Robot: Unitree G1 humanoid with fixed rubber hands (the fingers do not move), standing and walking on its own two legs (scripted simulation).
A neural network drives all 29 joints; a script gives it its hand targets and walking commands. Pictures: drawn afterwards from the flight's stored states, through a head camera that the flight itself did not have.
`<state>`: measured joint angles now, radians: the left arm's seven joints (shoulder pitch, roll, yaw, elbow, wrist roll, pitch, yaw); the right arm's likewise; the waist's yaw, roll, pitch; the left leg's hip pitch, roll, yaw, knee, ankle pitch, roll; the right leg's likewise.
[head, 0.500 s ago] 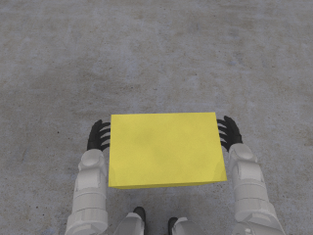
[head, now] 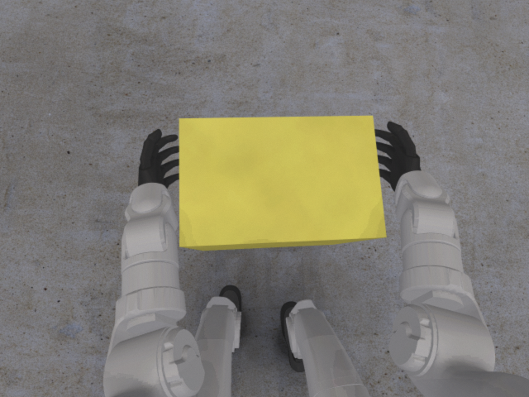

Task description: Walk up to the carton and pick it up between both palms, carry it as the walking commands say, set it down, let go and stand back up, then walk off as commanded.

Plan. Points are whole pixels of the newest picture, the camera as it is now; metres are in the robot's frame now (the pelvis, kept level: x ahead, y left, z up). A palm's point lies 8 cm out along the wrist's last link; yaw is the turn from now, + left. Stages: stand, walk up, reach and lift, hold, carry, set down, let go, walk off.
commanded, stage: set down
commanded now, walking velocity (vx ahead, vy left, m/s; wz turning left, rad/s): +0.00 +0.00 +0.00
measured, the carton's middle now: (272, 195) +0.41 -0.02 -0.19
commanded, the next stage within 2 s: none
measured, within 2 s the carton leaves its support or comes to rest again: rests again in 1.94 s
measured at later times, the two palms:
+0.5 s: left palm (173, 187) +0.43 +0.15 -0.17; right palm (380, 165) +0.45 -0.22 -0.15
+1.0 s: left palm (191, 185) +0.46 +0.14 -0.26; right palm (364, 166) +0.48 -0.23 -0.25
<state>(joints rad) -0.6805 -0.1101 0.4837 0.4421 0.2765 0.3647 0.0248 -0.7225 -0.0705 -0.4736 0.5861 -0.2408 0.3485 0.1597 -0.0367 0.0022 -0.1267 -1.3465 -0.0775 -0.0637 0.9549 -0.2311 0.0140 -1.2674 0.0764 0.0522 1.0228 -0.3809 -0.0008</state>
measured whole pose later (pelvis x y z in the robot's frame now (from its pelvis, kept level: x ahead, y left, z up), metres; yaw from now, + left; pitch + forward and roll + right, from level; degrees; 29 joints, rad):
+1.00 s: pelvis -0.03 -0.02 -0.15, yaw -1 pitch +52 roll +0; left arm -1.01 0.00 0.48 0.57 0.14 0.36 0.14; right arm -1.14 -0.27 -0.32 0.81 -0.13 0.36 0.04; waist 0.01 0.00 -0.19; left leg -2.08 -0.08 -0.05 1.54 -0.37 -0.04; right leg -2.01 0.13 0.03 1.63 -0.53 -0.02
